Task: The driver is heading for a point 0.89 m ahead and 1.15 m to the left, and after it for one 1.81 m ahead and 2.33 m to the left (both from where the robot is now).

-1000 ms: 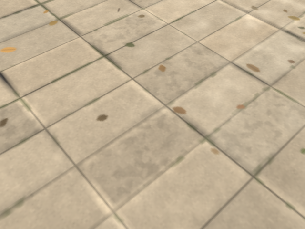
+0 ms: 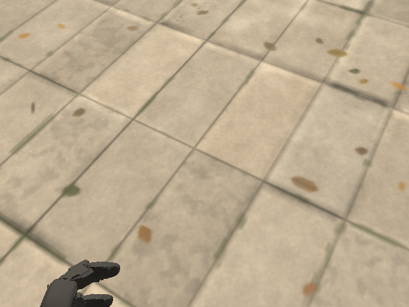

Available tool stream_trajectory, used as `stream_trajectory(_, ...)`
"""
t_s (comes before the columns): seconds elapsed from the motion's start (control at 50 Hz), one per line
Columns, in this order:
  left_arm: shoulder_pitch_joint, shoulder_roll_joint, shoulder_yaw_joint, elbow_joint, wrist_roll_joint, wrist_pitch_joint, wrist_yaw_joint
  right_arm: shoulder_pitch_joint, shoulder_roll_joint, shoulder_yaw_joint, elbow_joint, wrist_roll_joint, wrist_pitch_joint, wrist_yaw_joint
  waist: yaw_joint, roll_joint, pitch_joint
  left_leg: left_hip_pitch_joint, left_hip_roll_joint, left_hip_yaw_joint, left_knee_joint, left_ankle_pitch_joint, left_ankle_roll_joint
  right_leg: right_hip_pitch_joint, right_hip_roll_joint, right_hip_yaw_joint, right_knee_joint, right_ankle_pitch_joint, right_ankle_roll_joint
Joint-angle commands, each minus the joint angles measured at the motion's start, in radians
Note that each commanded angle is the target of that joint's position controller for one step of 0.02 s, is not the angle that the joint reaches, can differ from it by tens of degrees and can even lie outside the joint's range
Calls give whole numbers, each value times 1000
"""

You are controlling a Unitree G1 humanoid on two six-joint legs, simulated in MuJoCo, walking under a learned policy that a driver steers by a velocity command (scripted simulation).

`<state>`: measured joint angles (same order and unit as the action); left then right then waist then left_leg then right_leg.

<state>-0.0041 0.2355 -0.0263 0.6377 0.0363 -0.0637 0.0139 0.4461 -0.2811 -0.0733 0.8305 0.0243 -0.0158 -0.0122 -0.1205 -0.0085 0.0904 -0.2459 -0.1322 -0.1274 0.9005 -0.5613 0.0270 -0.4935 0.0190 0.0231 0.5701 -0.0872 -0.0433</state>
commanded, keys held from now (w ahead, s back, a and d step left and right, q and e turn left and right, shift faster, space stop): q+shift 1.00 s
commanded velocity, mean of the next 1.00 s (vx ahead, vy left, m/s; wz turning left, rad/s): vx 0.05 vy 0.00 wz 0.94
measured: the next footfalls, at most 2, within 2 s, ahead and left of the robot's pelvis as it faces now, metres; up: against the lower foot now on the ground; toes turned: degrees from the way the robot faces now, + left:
left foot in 0.36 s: +0.07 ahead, +0.14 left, +0.00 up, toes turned +23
right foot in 0.78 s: +0.19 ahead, -0.01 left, +0.00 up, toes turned +50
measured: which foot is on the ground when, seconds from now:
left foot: up 0.00-0.34, down 0.36-0.78, up 0.80-1.00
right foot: down 0.00-0.34, up 0.36-0.76, down 0.78-1.00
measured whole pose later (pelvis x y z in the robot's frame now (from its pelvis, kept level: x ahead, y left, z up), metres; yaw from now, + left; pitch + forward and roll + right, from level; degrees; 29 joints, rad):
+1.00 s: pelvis +0.07 +0.01 +0.02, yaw +56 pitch +0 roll +0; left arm 0.14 0.27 0.03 0.62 0.03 0.03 0.04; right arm 0.22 -0.36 -0.10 0.68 -0.01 0.09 0.06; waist -0.02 0.06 0.07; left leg -0.50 -0.04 -0.05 1.11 -0.38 -0.06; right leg -0.21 -0.03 -0.11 0.42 -0.22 -0.03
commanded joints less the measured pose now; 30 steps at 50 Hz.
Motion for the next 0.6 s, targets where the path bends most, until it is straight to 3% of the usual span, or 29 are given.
stream_trajectory(0.02, 198, 100, 53, -46, -28, 19, 16, 86, -138, -35, -74, -38, 35, -18, 119, -88, -359, -289, 82, 67, 397, -19, -24, 529, -441, 355, -120, 599, -200)
stream_trajectory(0.04, 146, 70, 42, -46, -18, 27, 24, 25, -128, -38, -91, -47, 47, -6, 102, -88, -268, -304, 106, 78, 379, 32, -42, 441, -377, 268, -171, 478, -175)
stream_trajectory(0.08, 137, 98, 52, -34, -13, 34, 37, -17, -102, -36, -115, -51, 77, 16, 88, -139, -182, -272, 128, 96, 370, 77, -72, 306, -334, 140, -224, 460, -175)
stream_trajectory(0.12, 147, 109, 62, -24, -6, 32, 34, -45, -77, -30, -141, -40, 92, 25, 76, -125, -187, -252, 134, 109, 333, 112, -74, 273, -328, 72, -237, 435, -183)
stream_trajectory(0.2, 128, 126, 78, -26, 3, 33, 24, -153, -56, -17, -205, -36, 109, 51, 77, -145, -182, -189, 182, 135, 104, 212, -50, 223, -335, -41, -258, 208, -148)
stream_trajectory(0.26, 140, 165, 99, -28, 6, 42, 9, -224, -74, -16, -243, -27, 114, 68, 99, -168, -175, -80, 168, 196, -62, 219, -28, 187, -348, -108, -238, 41, -108)
stream_trajectory(0.3, 174, 193, 113, -23, 0, 51, -3, -260, -90, -21, -266, -26, 112, 73, 115, -156, -167, -38, 153, 226, -163, 200, -14, 203, -373, -129, -189, -37, -78)
stream_trajectory(0.32, 176, 204, 119, -23, -7, 59, -8, -248, -94, -24, -266, -27, 107, 73, 99, -130, -166, 20, 137, 237, -252, 229, -1, 184, -367, -158, -131, -95, -43)
stream_trajectory(0.34, 210, 197, 123, -15, -7, 69, -13, -198, -114, -32, -246, -34, 97, 68, 84, -54, -169, 106, 124, 197, -344, 265, 17, 130, -334, -192, -23, -194, 11)
stream_trajectory(0.36, 260, 163, 121, -12, -10, 84, -23, -150, -196, -49, -237, -46, 82, 49, 71, 216, -113, 152, 289, -92, -571, 331, 68, -21, -231, -282, 245, -412, 92)
stream_trajectory(0.38, 211, 118, 102, -98, -8, 103, -11, -166, -354, -83, -287, -49, 75, 35, 81, 374, -78, 117, 518, -491, -611, 633, 219, -256, -65, -180, 442, -615, 157)
stream_trajectory(0.4, 123, 156, 104, -111, -1, 112, 1, -110, -325, -95, -272, -50, 79, 24, 13, 223, -123, 113, 492, -425, -601, 619, 280, -244, -80, -33, 552, -570, 144)
stream_trajectory(0.44, 162, 150, 105, -80, -23, 100, 5, -251, -246, -66, -278, -48, 86, 11, 109, 177, -74, 37, 341, -250, -587, 496, 208, -196, -96, 15, 515, -350, 121)
stream_trajectory(0.48, 212, 174, 115, -41, 0, 93, 3, -321, -197, -51, -300, -37, 86, 10, 132, 174, -126, 38, 268, -187, -549, 616, 184, -129, -69, -5, 528, -271, 114)
stream_trajectory(0.54, 193, 146, 104, -43, -11, 98, -5, -254, -203, -56, -278, -34, 78, 23, 108, 97, -164, 85, 262, -235, -524, 655, 191, -113, -41, 11, 447, -285, 109)
stream_trajectory(0.6, 153, 136, 94, -58, -15, 99, -2, -217, -218, -65, -269, -40, 80, 28, 79, 120, -159, 112, 266, -331, -522, 562, 208, -107, -14, 37, 332, -297, 97)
